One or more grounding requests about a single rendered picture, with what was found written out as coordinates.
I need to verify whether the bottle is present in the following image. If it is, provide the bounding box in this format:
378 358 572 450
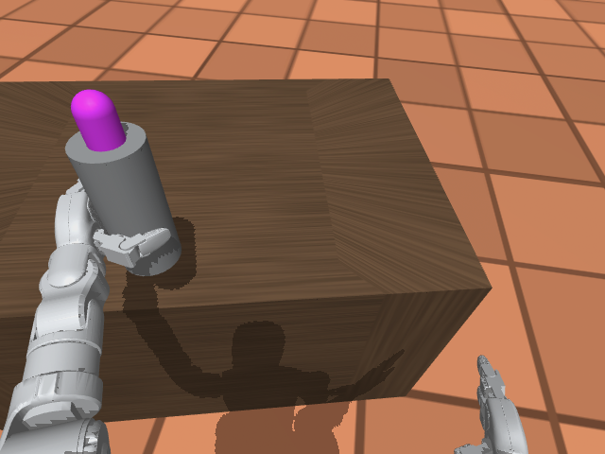
65 89 182 276

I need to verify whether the left robot arm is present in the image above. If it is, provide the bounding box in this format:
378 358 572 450
0 243 111 454

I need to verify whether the left robot hand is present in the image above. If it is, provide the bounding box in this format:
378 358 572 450
55 179 171 268

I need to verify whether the right robot hand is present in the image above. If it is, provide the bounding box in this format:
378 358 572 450
454 355 528 454

